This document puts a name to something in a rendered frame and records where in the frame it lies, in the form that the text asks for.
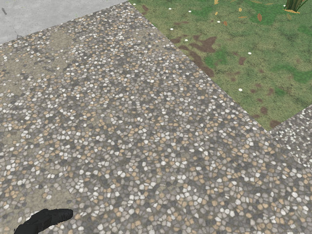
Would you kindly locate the left robot hand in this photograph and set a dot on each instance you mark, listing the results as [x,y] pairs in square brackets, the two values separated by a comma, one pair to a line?
[44,219]

